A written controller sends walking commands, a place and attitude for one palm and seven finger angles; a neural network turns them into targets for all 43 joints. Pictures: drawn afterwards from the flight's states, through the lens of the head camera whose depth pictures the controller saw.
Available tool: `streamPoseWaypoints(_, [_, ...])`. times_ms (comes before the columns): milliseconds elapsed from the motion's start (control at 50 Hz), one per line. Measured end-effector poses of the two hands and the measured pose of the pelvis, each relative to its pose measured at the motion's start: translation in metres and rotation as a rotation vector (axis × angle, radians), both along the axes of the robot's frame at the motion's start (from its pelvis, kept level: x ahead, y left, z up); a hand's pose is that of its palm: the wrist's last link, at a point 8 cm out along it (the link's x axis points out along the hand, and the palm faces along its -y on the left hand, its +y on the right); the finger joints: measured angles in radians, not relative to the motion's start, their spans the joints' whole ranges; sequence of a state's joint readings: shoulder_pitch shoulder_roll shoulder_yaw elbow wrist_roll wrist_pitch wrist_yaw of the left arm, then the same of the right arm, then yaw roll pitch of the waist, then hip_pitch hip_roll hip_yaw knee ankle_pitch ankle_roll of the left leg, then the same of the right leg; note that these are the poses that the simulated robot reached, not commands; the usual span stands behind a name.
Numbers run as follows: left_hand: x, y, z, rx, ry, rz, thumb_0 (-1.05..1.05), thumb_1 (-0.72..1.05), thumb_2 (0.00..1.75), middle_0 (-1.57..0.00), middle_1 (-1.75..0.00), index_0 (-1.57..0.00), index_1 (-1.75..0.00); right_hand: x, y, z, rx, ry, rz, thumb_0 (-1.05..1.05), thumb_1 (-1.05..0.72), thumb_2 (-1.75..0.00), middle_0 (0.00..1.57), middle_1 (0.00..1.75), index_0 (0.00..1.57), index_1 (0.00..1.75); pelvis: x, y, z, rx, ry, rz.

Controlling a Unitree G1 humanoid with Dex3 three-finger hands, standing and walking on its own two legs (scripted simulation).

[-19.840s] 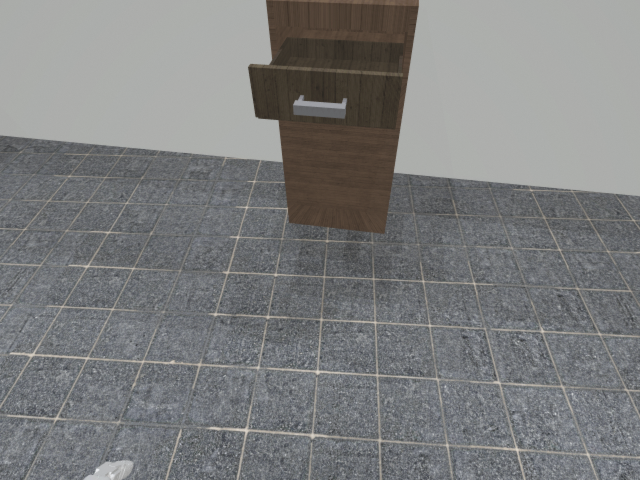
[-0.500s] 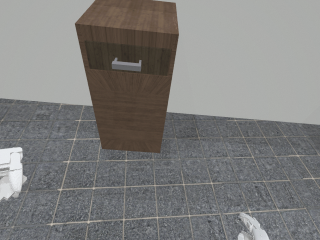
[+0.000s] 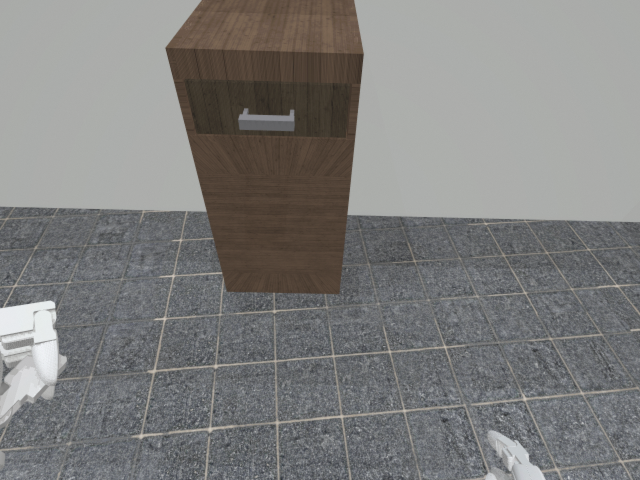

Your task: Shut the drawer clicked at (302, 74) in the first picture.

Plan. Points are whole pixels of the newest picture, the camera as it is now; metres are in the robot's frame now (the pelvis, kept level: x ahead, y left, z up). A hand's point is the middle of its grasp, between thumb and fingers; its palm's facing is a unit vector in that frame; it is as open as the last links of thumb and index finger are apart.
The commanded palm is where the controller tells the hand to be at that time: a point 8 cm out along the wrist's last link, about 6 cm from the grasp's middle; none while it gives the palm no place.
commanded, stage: stop stepping back and stand still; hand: left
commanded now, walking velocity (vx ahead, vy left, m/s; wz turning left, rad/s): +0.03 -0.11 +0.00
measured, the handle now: (268, 117) +0.89 +0.17 +0.00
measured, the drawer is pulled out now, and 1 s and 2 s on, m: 0.00 0.00 0.00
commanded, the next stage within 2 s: let the arm hang, fingers relaxed in 0.16 s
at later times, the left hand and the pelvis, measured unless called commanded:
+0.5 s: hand out of the picture +0.11 +0.19 -0.13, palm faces +0.02 -0.97 -0.24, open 3.0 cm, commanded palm none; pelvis -0.01 +0.00 +0.00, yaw +1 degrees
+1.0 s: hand out of the picture -0.04 +0.20 -0.15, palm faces +0.04 -0.97 -0.25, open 6.8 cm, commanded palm none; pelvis -0.02 +0.01 +0.01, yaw +1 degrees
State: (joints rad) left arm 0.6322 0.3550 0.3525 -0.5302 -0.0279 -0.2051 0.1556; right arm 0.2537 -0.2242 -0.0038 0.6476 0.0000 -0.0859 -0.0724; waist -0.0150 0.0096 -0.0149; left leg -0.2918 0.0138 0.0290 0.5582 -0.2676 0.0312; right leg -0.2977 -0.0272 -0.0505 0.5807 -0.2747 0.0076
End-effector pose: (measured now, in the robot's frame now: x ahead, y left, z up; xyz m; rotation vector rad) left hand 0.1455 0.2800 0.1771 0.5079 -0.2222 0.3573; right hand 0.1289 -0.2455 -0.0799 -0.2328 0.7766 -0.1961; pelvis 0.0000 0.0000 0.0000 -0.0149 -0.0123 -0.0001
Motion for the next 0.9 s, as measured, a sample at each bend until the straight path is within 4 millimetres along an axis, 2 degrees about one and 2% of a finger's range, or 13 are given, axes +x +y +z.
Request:
streamPoseWaypoints(60, [0.000, 0.002, -0.004, -0.007, 0.006, 0.011, 0.01, 0.89, 0.90, -1.40, -1.60, -1.41, -1.60, -0.001, 0.001, 0.003, -0.008, -0.003, 0.000, 0.01, -0.90, -0.90, 0.21, 0.30, 0.20, 0.30, -0.001, 0.000, 0.002, 0.027, -0.015, -0.006])
streamPoseWaypoints(220, [0.006, -0.018, 0.025, 0.056, -0.074, -0.046, 0.01, 0.89, 0.90, -1.40, -1.60, -1.41, -1.60, 0.016, 0.011, 0.007, 0.052, -0.048, 0.056, 0.01, -0.90, -0.90, 0.20, 0.30, 0.20, 0.30, 0.000, -0.009, 0.005, 0.011, -0.012, -0.002])
streamPoseWaypoints(260, [0.008, -0.019, 0.023, 0.049, -0.057, -0.053, 0.01, 0.89, 0.90, -1.40, -1.60, -1.41, -1.60, 0.020, 0.011, 0.006, 0.059, -0.052, 0.048, 0.01, -0.90, -0.90, 0.21, 0.30, 0.20, 0.30, 0.001, -0.009, 0.005, 0.000, -0.002, -0.006])
streamPoseWaypoints(280, [0.012, -0.017, 0.014, 0.050, -0.027, -0.066, 0.01, 0.89, 0.90, -1.40, -1.60, -1.41, -1.60, 0.022, 0.010, 0.003, 0.068, -0.055, 0.059, 0.01, -0.90, -0.90, 0.21, 0.30, 0.20, 0.30, 0.001, -0.007, 0.005, -0.003, 0.006, 0.000])
streamPoseWaypoints(320, [0.027, -0.008, -0.032, 0.006, 0.154, -0.059, 0.00, 0.89, 0.90, -1.40, -1.59, -1.40, -1.59, 0.023, 0.007, -0.009, 0.084, -0.017, 0.083, 0.01, -0.90, -0.90, 0.21, 0.30, 0.20, 0.30, 0.001, -0.003, 0.000, -0.008, 0.017, 0.021])
streamPoseWaypoints(380, [0.033, 0.003, -0.131, -0.169, 0.524, 0.028, 0.00, 0.89, 0.90, -1.36, -1.56, -1.37, -1.56, 0.015, 0.004, -0.030, 0.092, 0.074, 0.074, 0.00, -0.90, -0.90, 0.21, 0.30, 0.20, 0.30, -0.001, 0.002, -0.005, 0.001, 0.021, 0.031])
streamPoseWaypoints(440, [0.003, -0.013, -0.219, -0.330, 0.872, 0.078, 0.00, 0.90, 0.90, -1.29, -1.49, -1.29, -1.49, -0.006, 0.004, -0.038, 0.084, 0.160, 0.058, 0.00, -0.90, -0.90, 0.20, 0.30, 0.20, 0.30, -0.003, 0.002, -0.005, 0.012, 0.009, 0.025])
streamPoseWaypoints(480, [-0.028, -0.033, -0.261, -0.414, 1.057, 0.074, 0.01, 0.90, 0.90, -1.23, -1.43, -1.23, -1.43, -0.025, 0.005, -0.038, 0.074, 0.225, 0.043, 0.00, -0.90, -0.90, 0.20, 0.30, 0.20, 0.30, -0.005, 0.001, -0.004, 0.017, -0.002, 0.023])
streamPoseWaypoints(520, [-0.062, -0.053, -0.290, -0.486, 1.202, 0.074, 0.01, 0.91, 0.90, -1.16, -1.37, -1.16, -1.36, -0.046, 0.005, -0.037, 0.061, 0.297, 0.029, 0.00, -0.90, -0.90, 0.20, 0.30, 0.20, 0.30, -0.008, 0.000, -0.001, 0.017, -0.010, 0.023])
streamPoseWaypoints(620, [-0.121, -0.035, -0.306, -0.519, 1.354, 0.198, 0.01, 0.90, 0.90, -0.98, -1.25, -0.99, -1.17, -0.098, 0.008, -0.040, 0.051, 0.488, 0.015, 0.00, -0.90, -0.90, 0.20, 0.30, 0.20, 0.30, -0.016, -0.003, 0.006, 0.002, -0.008, 0.036])
streamPoseWaypoints(740, [-0.182, -0.023, -0.301, -0.520, 1.522, 0.295, 0.01, 0.90, 0.90, -0.75, -0.96, -0.76, -0.92, -0.137, 0.015, -0.050, 0.089, 0.607, -0.021, 0.00, -0.90, -0.90, 0.20, 0.30, 0.20, 0.30, -0.019, 0.003, 0.010, 0.001, -0.009, 0.033])
streamPoseWaypoints(820, [-0.200, -0.021, -0.297, -0.518, 1.577, 0.332, 0.01, 0.90, 0.90, -0.60, -0.77, -0.60, -0.75, -0.150, 0.022, -0.055, 0.115, 0.636, -0.036, 0.00, -0.90, -0.90, 0.20, 0.30, 0.20, 0.30, -0.019, 0.005, 0.012, 0.005, -0.011, 0.027])
streamPoseWaypoints(900, [-0.202, -0.024, -0.296, -0.520, 1.587, 0.337, 0.01, 0.90, 0.90, -0.44, -0.59, -0.45, -0.58, -0.156, 0.028, -0.058, 0.136, 0.648, -0.044, 0.00, -0.90, -0.90, 0.20, 0.30, 0.20, 0.30, -0.019, 0.006, 0.012, 0.009, -0.012, 0.022])
